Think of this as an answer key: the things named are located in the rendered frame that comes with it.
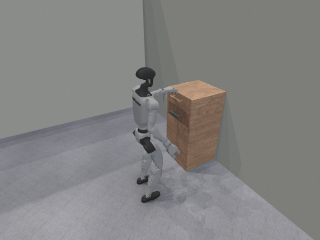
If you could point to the robot right forearm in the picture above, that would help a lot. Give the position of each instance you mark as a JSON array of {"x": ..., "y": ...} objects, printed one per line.
[{"x": 161, "y": 137}]

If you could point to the handle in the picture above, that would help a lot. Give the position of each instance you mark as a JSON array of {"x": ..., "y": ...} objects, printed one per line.
[
  {"x": 175, "y": 99},
  {"x": 175, "y": 115}
]

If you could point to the left robot hand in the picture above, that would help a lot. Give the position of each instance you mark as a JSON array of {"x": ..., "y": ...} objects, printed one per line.
[{"x": 169, "y": 90}]

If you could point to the right robot upper arm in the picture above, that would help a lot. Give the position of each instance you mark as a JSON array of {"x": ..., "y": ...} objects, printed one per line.
[{"x": 152, "y": 106}]

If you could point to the humanoid robot head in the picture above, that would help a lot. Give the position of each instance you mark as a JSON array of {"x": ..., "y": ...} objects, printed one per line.
[{"x": 145, "y": 73}]

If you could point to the left robot upper arm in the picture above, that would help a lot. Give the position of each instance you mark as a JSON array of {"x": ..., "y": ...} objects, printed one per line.
[{"x": 136, "y": 87}]

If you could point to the drawer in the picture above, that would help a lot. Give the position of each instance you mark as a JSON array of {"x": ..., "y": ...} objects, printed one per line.
[{"x": 180, "y": 112}]

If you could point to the right robot hand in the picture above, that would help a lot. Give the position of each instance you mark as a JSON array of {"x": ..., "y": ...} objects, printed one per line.
[{"x": 172, "y": 150}]

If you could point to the cabinet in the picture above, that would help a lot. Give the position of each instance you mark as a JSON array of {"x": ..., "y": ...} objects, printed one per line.
[{"x": 197, "y": 143}]

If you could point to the robot left forearm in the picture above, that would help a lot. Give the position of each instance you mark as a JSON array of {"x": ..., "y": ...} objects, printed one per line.
[{"x": 158, "y": 92}]

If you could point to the humanoid robot torso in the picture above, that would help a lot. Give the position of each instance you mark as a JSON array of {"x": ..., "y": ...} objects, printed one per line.
[{"x": 140, "y": 114}]

